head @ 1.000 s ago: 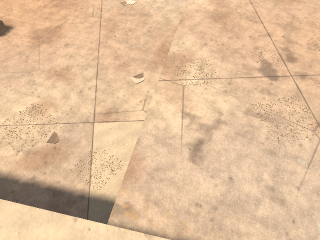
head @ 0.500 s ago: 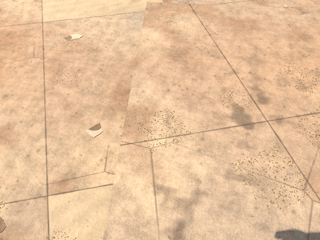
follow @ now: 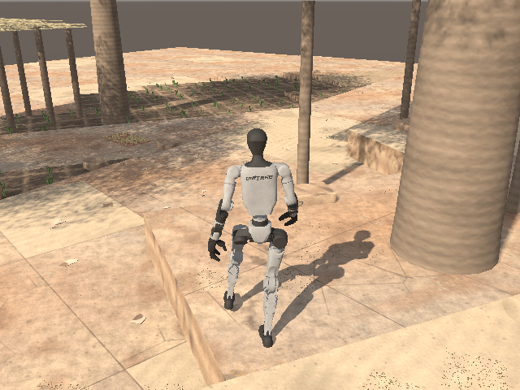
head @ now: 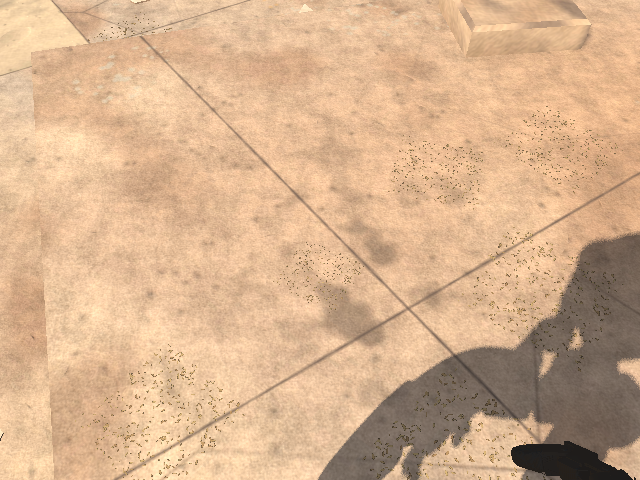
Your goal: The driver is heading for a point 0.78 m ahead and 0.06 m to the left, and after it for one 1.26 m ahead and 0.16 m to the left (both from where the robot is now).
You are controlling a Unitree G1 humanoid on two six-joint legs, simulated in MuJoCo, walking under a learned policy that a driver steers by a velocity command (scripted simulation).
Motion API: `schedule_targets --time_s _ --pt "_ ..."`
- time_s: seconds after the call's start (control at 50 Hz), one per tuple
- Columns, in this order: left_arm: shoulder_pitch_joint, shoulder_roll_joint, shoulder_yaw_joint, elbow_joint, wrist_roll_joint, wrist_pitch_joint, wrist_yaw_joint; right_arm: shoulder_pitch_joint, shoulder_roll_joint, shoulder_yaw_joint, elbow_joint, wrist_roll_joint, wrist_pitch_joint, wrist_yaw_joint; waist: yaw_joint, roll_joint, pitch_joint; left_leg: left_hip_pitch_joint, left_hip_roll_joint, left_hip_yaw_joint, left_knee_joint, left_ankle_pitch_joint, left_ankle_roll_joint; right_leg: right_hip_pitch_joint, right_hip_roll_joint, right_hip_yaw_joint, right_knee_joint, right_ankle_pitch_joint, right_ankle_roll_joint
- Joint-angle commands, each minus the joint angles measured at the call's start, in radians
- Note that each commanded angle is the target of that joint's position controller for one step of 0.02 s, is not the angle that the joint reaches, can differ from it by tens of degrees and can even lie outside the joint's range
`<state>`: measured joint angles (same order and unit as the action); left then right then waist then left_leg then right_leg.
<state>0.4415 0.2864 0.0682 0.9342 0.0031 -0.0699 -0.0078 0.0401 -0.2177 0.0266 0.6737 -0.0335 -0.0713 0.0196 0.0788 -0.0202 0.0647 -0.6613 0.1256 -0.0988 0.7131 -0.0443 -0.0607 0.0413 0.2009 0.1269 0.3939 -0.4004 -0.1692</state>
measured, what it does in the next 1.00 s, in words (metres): goes down: left foot, then right foot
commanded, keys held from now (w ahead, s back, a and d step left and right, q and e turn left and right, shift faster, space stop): w+shift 0.54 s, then w+q+shift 0.08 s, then q+shift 0.38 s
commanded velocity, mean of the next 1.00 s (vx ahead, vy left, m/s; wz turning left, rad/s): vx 0.81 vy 0.00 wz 0.08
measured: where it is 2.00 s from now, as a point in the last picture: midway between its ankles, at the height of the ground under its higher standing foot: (368, 241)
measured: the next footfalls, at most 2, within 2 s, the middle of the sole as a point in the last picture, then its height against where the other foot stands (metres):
left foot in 0.10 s outside the picture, level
right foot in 0.54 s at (387, 367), level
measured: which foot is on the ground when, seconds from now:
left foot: up 0.00-0.08, down 0.10-0.56, up 0.58-0.92, down 0.94-1.00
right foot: down 0.00-0.10, up 0.12-0.52, down 0.54-0.94, up 0.96-1.00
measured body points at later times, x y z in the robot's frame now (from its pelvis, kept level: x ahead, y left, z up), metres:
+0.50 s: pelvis +0.49 +0.03 +0.00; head +0.53 +0.02 +0.44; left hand +0.82 +0.14 -0.04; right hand +0.31 -0.18 -0.13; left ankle +0.29 +0.17 -0.72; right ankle +0.67 -0.09 -0.70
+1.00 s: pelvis +0.91 -0.03 -0.02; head +0.95 -0.03 +0.43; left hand +1.01 +0.25 -0.13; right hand +1.08 -0.29 -0.12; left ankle +1.04 +0.01 -0.73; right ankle +0.75 -0.14 -0.61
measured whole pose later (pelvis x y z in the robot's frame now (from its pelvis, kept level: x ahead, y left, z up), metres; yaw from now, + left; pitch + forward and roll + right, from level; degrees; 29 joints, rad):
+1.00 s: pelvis +0.91 -0.03 -0.02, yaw +7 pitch +0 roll -1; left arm 0.18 0.28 0.03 0.77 -0.01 -0.07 0.02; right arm 0.18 -0.31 -0.07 0.70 -0.02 -0.05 0.04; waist -0.01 0.02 0.09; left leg -0.53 -0.13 0.05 0.63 -0.11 0.17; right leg -0.28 0.06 -0.04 1.32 -0.55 0.05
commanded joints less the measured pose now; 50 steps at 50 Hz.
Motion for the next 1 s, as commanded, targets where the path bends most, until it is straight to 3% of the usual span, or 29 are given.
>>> schedule_targets --time_s 0.02,0.06,0.08,0.1,0.12,0.14,0.16,0.2,0.26,0.42,0.48,0.52,0.54,0.56,0.58,0.6,0.64,0.7,0.74,0.76,0.78,0.82,0.86,0.9,0.92,0.94,0.96,0.98,1.0 --pt "-0.051 0.193 0.050 -0.069 -0.022 -0.043 -0.012 0.001 -0.124 -0.041 -0.056 0.012 -0.002 0.003 -0.035 0.018 0.009 0.399 -0.098 0.126 -0.148 0.180 0.064 -0.272 -0.234 0.185 -0.179 0.688 -0.074" --pt "-0.036 0.230 0.056 -0.056 -0.004 -0.038 -0.006 0.167 -0.182 -0.073 -0.018 0.008 -0.009 -0.006 -0.120 0.001 -0.117 0.512 -0.165 0.144 -0.164 0.031 0.096 -0.090 -0.243 0.159 0.063 1.000 -0.033" --pt "-0.101 0.249 0.057 -0.065 0.020 -0.033 -0.002 0.374 -0.211 -0.094 0.033 0.021 -0.007 -0.020 -0.260 -0.008 -0.199 0.683 -0.159 0.161 -0.158 -0.036 0.096 -0.135 -0.228 0.127 0.296 1.013 -0.017" --pt "-0.160 0.185 0.038 -0.079 0.038 -0.036 -0.002 0.596 -0.267 -0.119 0.092 0.019 0.003 -0.045 -0.373 0.029 -0.281 0.870 -0.085 0.092 -0.125 -0.224 0.093 -0.272 -0.182 0.082 0.618 0.881 0.004" --pt "-0.147 0.003 -0.009 -0.138 0.023 -0.046 -0.007 0.672 -0.336 -0.130 0.130 -0.023 0.001 -0.052 -0.317 0.332 -0.292 0.951 0.141 -0.364 -0.289 -0.579 0.132 -0.543 -0.034 0.042 1.009 0.062 0.030" --pt "0.006 -0.018 -0.031 -0.176 -0.019 -0.058 -0.013 0.519 -0.293 -0.121 0.129 -0.036 -0.006 -0.027 -0.130 0.494 -0.284 0.948 0.235 -0.886 -0.521 -0.710 0.210 -0.738 -0.039 0.084 1.060 -0.013 0.013" --pt "-0.051 0.047 -0.032 -0.148 -0.002 -0.038 -0.005 0.355 -0.193 -0.114 0.079 -0.027 -0.011 -0.009 -0.114 0.226 -0.164 0.812 0.225 -0.733 -0.511 -0.775 0.252 -0.755 -0.147 0.044 1.041 0.111 0.011" --pt "-0.215 0.060 -0.034 -0.193 0.022 -0.021 -0.021 0.341 -0.120 -0.100 0.116 -0.025 -0.020 0.005 -0.122 0.011 -0.063 0.637 0.139 -0.458 -0.492 -0.524 0.228 -0.729 -0.192 0.013 0.972 0.158 0.025" --pt "-0.275 0.009 -0.058 -0.250 0.040 -0.005 -0.043 0.426 -0.094 -0.084 0.201 -0.006 -0.046 -0.001 -0.095 0.069 -0.023 0.561 0.083 -0.279 -0.530 -0.347 0.205 -0.765 -0.228 0.034 0.899 0.133 0.042" --pt "-0.613 0.003 -0.101 -0.389 0.029 -0.017 -0.069 0.498 -0.172 -0.093 0.226 0.031 -0.069 0.004 -0.133 0.039 0.068 0.494 0.029 0.055 -0.764 0.215 0.198 -0.572 -0.240 -0.224 0.264 0.497 0.067" --pt "-0.573 0.048 -0.087 -0.368 0.043 -0.015 -0.047 0.541 -0.219 -0.100 0.252 0.024 -0.053 -0.009 -0.104 0.107 -0.017 0.723 0.055 0.120 -0.570 0.802 0.180 -0.487 -0.157 -0.275 0.181 0.386 0.024" --pt "-0.279 0.113 -0.054 -0.284 0.044 -0.017 -0.019 0.536 -0.247 -0.104 0.266 0.007 -0.026 -0.030 0.038 0.173 -0.189 0.729 0.075 0.136 -0.177 1.008 0.161 -0.186 -0.103 -0.256 0.168 0.277 -0.012" --pt "-0.061 0.162 -0.026 -0.214 0.048 -0.012 0.000 0.485 -0.246 -0.103 0.250 0.008 -0.017 -0.035 0.144 0.166 -0.279 0.576 0.053 0.150 0.114 0.848 0.148 0.065 -0.180 -0.180 0.169 0.251 -0.037" --pt "0.046 0.242 0.006 -0.192 0.080 -0.015 0.017 0.522 -0.115 -0.078 0.202 0.022 -0.023 -0.027 0.106 -0.026 -0.404 0.258 -0.054 0.141 0.516 0.162 0.148 0.354 -0.453 0.157 0.171 -0.034 -0.077" --pt "0.027 0.259 0.016 -0.202 0.069 -0.007 0.007 0.571 -0.084 -0.067 0.170 0.061 -0.029 -0.023 0.058 -0.188 -0.540 -0.001 -0.177 0.043 0.817 -0.417 0.142 0.477 -0.662 0.666 -0.014 -0.150 -0.159" --pt "-0.060 0.198 0.016 -0.202 0.053 -0.002 0.005 0.432 -0.158 -0.085 0.146 0.052 -0.029 -0.034 0.044 -0.048 -0.384 -0.105 -0.102 0.015 0.810 -0.296 0.161 0.358 -0.591 0.560 -0.072 -0.151 -0.119" --pt "-0.147 0.085 -0.006 -0.171 0.049 -0.027 0.002 0.338 -0.121 -0.076 0.147 0.041 -0.023 -0.022 -0.023 0.082 -0.104 -0.045 -0.044 0.023 0.667 -0.207 0.149 0.001 -0.522 0.264 -0.131 0.219 -0.072" --pt "-0.163 0.017 -0.029 -0.137 0.015 -0.060 0.000 0.396 -0.076 -0.080 0.168 0.011 0.036 -0.009 -0.128 0.016 -0.032 0.097 -0.025 0.043 0.554 -0.264 0.109 -0.208 -0.470 -0.030 -0.133 0.865 -0.015" --pt "-0.183 0.023 -0.029 -0.124 -0.003 -0.073 0.002 0.305 -0.066 -0.081 0.127 0.006 0.051 0.001 -0.141 -0.037 0.005 0.067 -0.044 0.096 0.431 -0.198 0.102 -0.242 -0.416 -0.169 -0.163 0.999 0.024" --pt "-0.323 0.022 -0.023 -0.166 -0.006 -0.073 0.011 0.262 -0.081 -0.093 0.097 0.107 0.029 -0.011 -0.152 -0.099 -0.014 0.035 -0.031 0.067 0.379 -0.132 0.098 -0.230 -0.385 -0.208 -0.169 0.951 0.059" --pt "-0.363 0.047 -0.020 -0.183 -0.009 -0.068 0.025 0.230 -0.088 -0.086 0.081 0.110 0.014 -0.007 -0.156 -0.084 -0.017 0.075 -0.046 0.110 0.253 -0.048 0.093 -0.266 -0.349 -0.269 -0.175 0.927 0.081" --pt "-0.309 0.100 -0.010 -0.179 -0.007 -0.053 0.061 0.182 -0.070 -0.082 0.069 0.064 -0.012 0.015 -0.119 -0.031 -0.048 0.228 -0.127 0.222 -0.006 0.200 0.077 -0.306 -0.288 -0.353 -0.093 0.946 0.113" --pt "-0.242 0.164 0.004 -0.174 -0.018 -0.041 0.088 0.217 -0.086 -0.094 0.053 0.050 -0.009 0.042 -0.126 -0.070 -0.134 0.350 -0.201 0.270 -0.081 0.270 0.082 -0.229 -0.309 -0.354 0.036 1.108 0.150" --pt "-0.287 0.190 0.016 -0.207 -0.037 -0.023 0.091 0.357 -0.185 -0.134 0.061 0.048 0.018 0.049 -0.206 -0.122 -0.197 0.520 -0.232 0.244 -0.089 0.183 0.136 -0.226 -0.342 -0.329 0.246 1.197 0.179" --pt "-0.337 0.179 0.015 -0.225 -0.039 -0.018 0.081 0.505 -0.248 -0.164 0.092 0.046 0.031 0.039 -0.294 -0.070 -0.233 0.676 -0.213 0.187 -0.135 0.231 0.182 -0.290 -0.330 -0.316 0.488 1.053 0.193" --pt "-0.344 0.097 -0.005 -0.220 -0.030 -0.015 0.051 0.532 -0.253 -0.163 0.112 0.053 0.040 0.017 -0.297 0.137 -0.151 0.730 -0.148 0.098 -0.264 0.391 0.229 -0.416 -0.197 -0.318 0.835 0.204 0.220" --pt "-0.221 -0.015 -0.034 -0.254 0.018 -0.018 0.021 0.412 -0.289 -0.148 0.052 0.005 0.029 0.004 -0.134 0.371 -0.148 0.830 -0.004 -0.231 -0.104 1.007 0.359 -0.696 -0.069 -0.211 1.195 -0.335 0.249" --pt "-0.070 0.058 -0.037 -0.278 0.002 -0.027 0.006 0.341 -0.337 -0.151 -0.038 -0.041 0.007 0.009 -0.102 0.290 -0.458 0.972 0.214 -0.624 -0.234 0.806 0.561 -0.774 -0.061 0.031 1.325 -0.274 0.258" --pt "-0.145 0.164 -0.019 -0.295 -0.010 -0.026 0.003 0.228 -0.321 -0.160 -0.111 -0.008 0.016 0.014 -0.112 0.108 -0.437 0.879 0.187 -0.645 -0.328 0.434 0.548 -0.763 -0.109 0.066 1.237 -0.173 0.220"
